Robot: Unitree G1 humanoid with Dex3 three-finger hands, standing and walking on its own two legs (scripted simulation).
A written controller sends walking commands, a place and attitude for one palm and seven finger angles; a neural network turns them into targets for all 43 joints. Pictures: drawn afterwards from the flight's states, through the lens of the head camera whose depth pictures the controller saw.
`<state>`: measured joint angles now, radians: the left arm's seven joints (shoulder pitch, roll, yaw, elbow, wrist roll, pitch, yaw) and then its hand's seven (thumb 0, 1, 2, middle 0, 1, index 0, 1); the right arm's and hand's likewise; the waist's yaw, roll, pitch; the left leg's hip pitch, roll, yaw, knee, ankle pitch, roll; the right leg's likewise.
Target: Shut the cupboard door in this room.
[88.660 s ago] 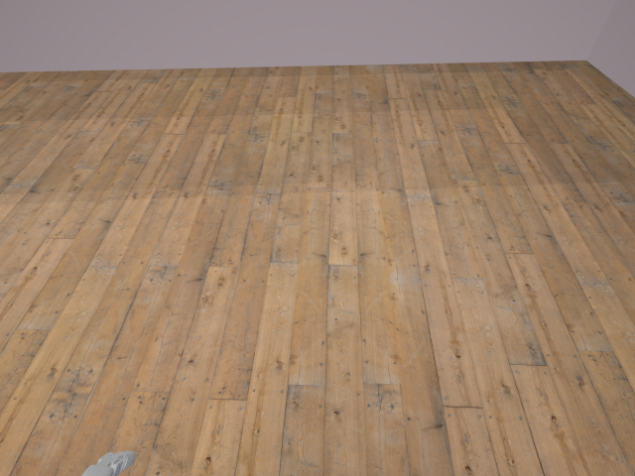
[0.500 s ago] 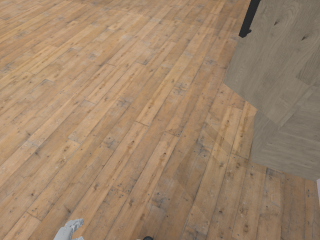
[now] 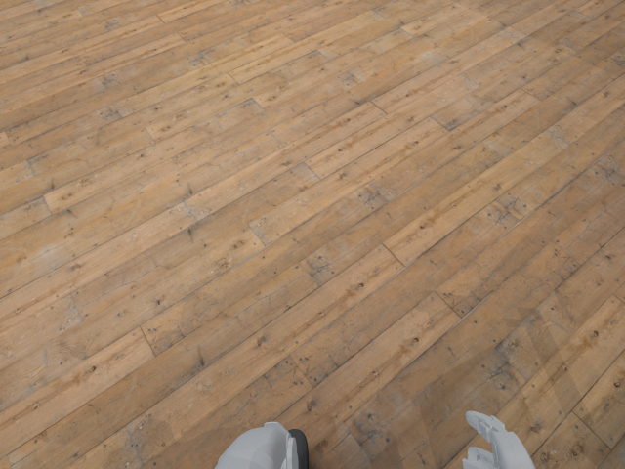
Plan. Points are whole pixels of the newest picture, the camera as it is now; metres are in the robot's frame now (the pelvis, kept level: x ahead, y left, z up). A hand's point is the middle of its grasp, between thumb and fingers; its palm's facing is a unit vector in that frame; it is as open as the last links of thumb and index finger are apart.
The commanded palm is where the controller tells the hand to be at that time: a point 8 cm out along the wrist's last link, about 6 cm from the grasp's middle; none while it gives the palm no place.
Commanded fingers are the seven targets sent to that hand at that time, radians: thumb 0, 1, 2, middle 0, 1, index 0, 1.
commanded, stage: walk to a spot facing it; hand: left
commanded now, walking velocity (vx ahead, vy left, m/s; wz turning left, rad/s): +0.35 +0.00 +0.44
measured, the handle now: out of the picture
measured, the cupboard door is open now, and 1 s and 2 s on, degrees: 55 55 55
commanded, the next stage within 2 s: turn to face it in 0.28 s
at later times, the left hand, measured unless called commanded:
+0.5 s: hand (231, 294) +0.37 +0.18 -0.14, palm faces +0.04 -0.98 -0.17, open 7.3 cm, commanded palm none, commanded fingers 0.00 0.90 0.90 -0.20 -0.30 -0.20 -0.30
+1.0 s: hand (208, 289) +0.38 +0.23 -0.16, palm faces -0.03 -0.98 -0.19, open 7.3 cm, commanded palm none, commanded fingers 0.00 0.90 0.90 -0.20 -0.30 -0.20 -0.30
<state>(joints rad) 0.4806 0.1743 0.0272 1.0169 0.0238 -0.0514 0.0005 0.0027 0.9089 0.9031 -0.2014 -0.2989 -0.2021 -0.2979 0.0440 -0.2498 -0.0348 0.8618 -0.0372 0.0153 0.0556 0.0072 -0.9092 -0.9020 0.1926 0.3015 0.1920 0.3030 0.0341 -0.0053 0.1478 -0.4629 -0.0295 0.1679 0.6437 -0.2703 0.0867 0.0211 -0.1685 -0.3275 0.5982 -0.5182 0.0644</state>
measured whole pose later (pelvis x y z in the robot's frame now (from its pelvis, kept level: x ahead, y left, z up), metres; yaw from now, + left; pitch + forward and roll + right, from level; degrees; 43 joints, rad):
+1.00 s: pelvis +0.32 +0.04 +0.01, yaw -8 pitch +0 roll -1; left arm 0.24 0.22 0.08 0.96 0.02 0.05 0.00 0.00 0.92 0.90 -0.20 -0.30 -0.20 -0.30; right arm 0.12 -0.17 -0.02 0.89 -0.02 0.00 -0.03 0.00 -0.91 -0.90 0.20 0.30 0.20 0.30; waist 0.04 -0.04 0.07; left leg -0.31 0.03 0.05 0.60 -0.28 0.01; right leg -0.43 0.06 0.08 0.80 -0.44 0.01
